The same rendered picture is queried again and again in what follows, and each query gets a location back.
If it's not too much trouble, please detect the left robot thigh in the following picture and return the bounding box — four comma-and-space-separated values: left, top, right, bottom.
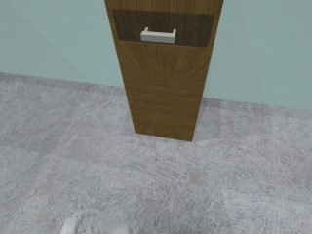
108, 224, 137, 234

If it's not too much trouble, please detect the drawer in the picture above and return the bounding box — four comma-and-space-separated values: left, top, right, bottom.
112, 9, 214, 48

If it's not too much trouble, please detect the cabinet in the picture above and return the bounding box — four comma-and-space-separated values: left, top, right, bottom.
104, 0, 224, 142

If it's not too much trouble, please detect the handle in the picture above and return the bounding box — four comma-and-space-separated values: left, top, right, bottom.
140, 27, 176, 44

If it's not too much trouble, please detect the left robot hand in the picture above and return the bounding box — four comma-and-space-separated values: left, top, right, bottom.
59, 210, 94, 234

